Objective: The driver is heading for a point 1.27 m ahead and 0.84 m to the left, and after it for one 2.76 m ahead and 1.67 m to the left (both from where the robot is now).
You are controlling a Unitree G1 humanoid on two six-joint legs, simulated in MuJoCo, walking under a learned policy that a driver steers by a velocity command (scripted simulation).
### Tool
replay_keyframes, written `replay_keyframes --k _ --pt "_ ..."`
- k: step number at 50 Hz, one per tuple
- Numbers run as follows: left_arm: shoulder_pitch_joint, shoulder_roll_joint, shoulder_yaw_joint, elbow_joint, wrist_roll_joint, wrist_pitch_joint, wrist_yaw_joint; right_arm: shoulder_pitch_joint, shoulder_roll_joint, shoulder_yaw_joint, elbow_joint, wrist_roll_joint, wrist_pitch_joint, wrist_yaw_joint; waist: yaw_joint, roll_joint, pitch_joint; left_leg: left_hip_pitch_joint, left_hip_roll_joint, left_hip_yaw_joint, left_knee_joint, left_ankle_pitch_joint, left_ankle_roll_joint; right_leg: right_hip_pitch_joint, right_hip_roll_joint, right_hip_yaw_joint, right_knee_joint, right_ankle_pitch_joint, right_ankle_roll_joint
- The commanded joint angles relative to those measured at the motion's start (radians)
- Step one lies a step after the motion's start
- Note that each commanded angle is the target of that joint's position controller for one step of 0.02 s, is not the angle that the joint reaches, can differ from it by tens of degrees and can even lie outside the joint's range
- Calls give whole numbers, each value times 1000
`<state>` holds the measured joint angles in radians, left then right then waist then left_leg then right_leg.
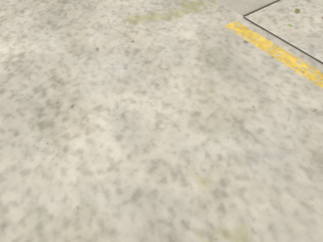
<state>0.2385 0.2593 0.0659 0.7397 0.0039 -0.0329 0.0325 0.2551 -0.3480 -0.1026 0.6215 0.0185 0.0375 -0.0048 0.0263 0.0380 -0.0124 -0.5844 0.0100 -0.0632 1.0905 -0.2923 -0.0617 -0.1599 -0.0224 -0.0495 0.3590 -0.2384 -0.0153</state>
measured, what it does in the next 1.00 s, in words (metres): walks ahead, turning left: left foot, then right foot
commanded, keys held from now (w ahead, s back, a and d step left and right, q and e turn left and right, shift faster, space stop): w+q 1.00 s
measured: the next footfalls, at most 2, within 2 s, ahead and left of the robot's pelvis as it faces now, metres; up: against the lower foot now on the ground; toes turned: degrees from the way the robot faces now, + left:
left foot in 0.26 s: +0.15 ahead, +0.19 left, +0.00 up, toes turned +12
right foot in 0.74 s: +0.54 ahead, +0.12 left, +0.00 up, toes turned +29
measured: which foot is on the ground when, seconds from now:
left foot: up 0.00-0.24, down 0.26-0.76, up 0.78-1.00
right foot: down 0.00-0.24, up 0.26-0.72, down 0.74-1.00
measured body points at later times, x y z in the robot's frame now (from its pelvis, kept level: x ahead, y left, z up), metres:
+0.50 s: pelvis +0.17 +0.12 +0.00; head +0.20 +0.16 +0.45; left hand +0.28 +0.43 -0.10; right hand +0.31 -0.13 -0.09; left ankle +0.11 +0.18 -0.75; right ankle +0.33 -0.02 -0.67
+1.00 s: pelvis +0.46 +0.19 +0.00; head +0.49 +0.21 +0.45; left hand +0.36 +0.47 -0.12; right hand +0.75 +0.06 -0.09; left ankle +0.43 +0.36 -0.67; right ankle +0.51 +0.10 -0.75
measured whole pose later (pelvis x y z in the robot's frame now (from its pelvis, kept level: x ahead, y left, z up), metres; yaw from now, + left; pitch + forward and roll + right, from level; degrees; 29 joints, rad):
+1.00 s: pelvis +0.46 +0.19 +0.00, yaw +35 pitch +1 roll -3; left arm 0.28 0.28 0.07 0.81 0.00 -0.10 -0.01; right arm 0.21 -0.33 -0.07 0.64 0.02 -0.01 -0.01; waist 0.05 0.05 0.05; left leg -0.66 0.09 -0.06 1.08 -0.25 0.00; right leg -0.13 0.04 -0.13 0.31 -0.19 -0.04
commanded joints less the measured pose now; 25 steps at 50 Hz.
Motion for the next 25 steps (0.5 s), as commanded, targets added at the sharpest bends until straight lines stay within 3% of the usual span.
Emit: replay_keyframes --k 1,5,9,11,12,13,14,15,16,17,18,19,22,25 --pt "19 183 46 -51 0 -23 1 -152 -33 4 -130 0 -38 10 57 -175 39 -209 48 13 -95 44 -10 157 -258 213 -210 -144 -167" --pt "16 222 59 -39 -10 -32 -17 -167 -9 20 -140 2 -48 28 51 -178 64 -63 71 64 -271 51 20 73 -268 100 -216 -77 -157" --pt "19 248 69 -20 -36 -32 -39 -156 -26 19 -144 7 -44 40 31 -171 76 68 63 113 -395 -1 78 53 -296 46 -173 -64 -140" --pt "-5 249 68 -15 -47 -23 -43 -52 -45 3 -111 3 -41 40 -43 -139 40 269 0 177 -511 35 124 -6 -276 -25 -27 83 -106" --pt "17 207 53 -10 -36 -24 -43 86 -101 -30 -65 8 -38 32 -103 -80 -41 486 -50 181 -538 41 156 -75 -220 -102 193 244 -70" --pt "3 141 27 -41 0 -29 -41 269 -200 -65 -34 16 -36 16 -179 118 -117 728 109 -102 -623 -24 229 -304 -137 -168 595 72 3" --pt "-11 66 0 -129 19 -58 -40 255 -312 -67 -67 16 -58 18 -113 362 -195 895 320 -697 -810 -228 419 -685 43 -13 894 -372 53" --pt "-96 181 23 -127 -28 -82 -48 235 -196 -36 -76 9 -83 30 -165 169 -165 858 346 -708 -887 -312 420 -786 -5 117 988 -295 30" --pt "-113 206 30 -130 -47 -96 -55 195 -145 -15 -69 -3 -98 33 -132 141 -79 772 324 -598 -872 -245 390 -796 -46 117 958 -198 -5" --pt "-94 193 26 -109 -27 -100 -52 135 -110 -3 -77 -5 -101 34 -91 57 -38 669 280 -487 -852 -135 356 -732 -84 118 886 -114 -9" --pt "-83 187 28 -95 0 -98 -50 77 -88 7 -84 -7 -97 31 -58 42 -5 578 231 -392 -856 -24 332 -664 -103 121 795 -48 -1" --pt "-74 183 29 -87 7 -92 -53 44 -83 13 -92 -18 -97 24 -32 62 4 515 199 -340 -875 57 319 -599 -107 119 754 0 7" --pt "-93 154 21 -74 17 -74 -54 48 -101 9 -65 -14 -106 4 -18 31 10 466 158 -244 -890 293 320 -563 -64 87 638 117 52" --pt "-218 111 2 -107 12 -73 -54 106 -107 6 -18 -2 -105 -12 -53 35 41 439 116 -184 -876 354 285 -529 -19 83 397 269 71"
Keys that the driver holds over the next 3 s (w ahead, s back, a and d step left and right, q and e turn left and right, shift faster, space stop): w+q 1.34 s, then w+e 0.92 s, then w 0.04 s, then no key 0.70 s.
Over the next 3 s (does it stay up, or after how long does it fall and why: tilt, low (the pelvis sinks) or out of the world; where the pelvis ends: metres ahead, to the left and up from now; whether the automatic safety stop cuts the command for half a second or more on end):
stays up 1.23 0.80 -0.01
